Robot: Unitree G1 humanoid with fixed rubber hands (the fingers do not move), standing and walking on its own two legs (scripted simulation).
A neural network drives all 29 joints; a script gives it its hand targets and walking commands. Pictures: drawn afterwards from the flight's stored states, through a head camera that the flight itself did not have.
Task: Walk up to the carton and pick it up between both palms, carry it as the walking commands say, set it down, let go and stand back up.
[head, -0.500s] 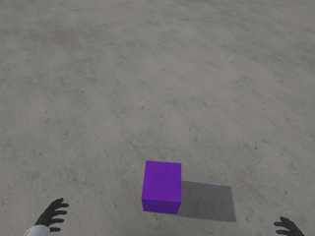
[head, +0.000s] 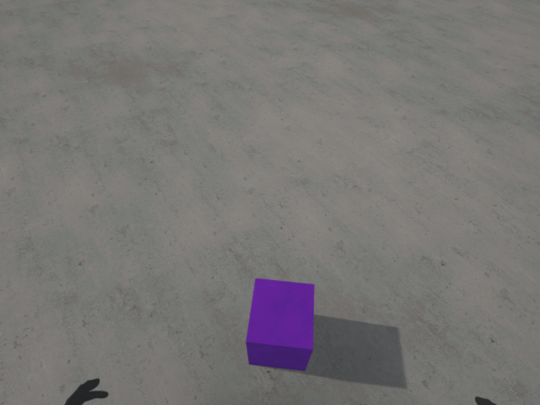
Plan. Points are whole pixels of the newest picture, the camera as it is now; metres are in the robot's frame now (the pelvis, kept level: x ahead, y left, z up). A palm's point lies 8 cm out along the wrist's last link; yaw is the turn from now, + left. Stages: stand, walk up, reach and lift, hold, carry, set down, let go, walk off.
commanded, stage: walk up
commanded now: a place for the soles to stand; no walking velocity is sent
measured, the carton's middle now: (280, 325) +0.46 -0.01 -0.66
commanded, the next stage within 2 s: stand in 0.74 s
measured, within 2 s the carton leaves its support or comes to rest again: neither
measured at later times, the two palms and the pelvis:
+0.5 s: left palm out of the picture +0.12 +0.33 -0.10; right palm out of the picture +0.13 -0.31 -0.10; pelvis +0.02 +0.01 +0.00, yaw +0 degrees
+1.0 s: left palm out of the picture +0.10 +0.34 -0.10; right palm out of the picture +0.10 -0.30 -0.10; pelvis +0.01 +0.02 +0.00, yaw -2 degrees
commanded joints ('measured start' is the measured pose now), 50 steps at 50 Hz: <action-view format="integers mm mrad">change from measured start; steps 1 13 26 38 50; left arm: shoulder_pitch -53 -54 -63 -47 -30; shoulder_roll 159 158 154 154 152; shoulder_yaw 34 33 20 21 18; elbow -45 -25 -10 -13 -10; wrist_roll -2 -8 -13 -4 -6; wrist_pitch -13 -13 -31 -30 -31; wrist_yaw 5 14 33 31 32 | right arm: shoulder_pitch -57 -63 -106 -109 -95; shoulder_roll -176 -172 -141 -141 -145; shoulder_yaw -32 -27 -35 -36 -42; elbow -39 -18 -11 -9 -11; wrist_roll -2 5 8 -1 0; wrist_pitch -15 -11 14 12 12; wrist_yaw -8 -19 -7 -1 -2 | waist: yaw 5 -1 -4 1 -3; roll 40 19 5 22 38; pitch -32 -77 -87 -36 -42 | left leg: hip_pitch -90 -21 27 -16 -12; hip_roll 123 133 134 135 141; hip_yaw -112 -97 -74 -80 -75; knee -92 -50 -104 -150 -146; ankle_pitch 11 228 178 42 65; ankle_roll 32 26 16 16 18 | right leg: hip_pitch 85 126 148 112 116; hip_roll -127 -139 -152 -134 -129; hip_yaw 154 123 145 156 162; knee -82 -46 -94 -114 -92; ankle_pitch -111 116 158 27 80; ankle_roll -11 -15 1 5 1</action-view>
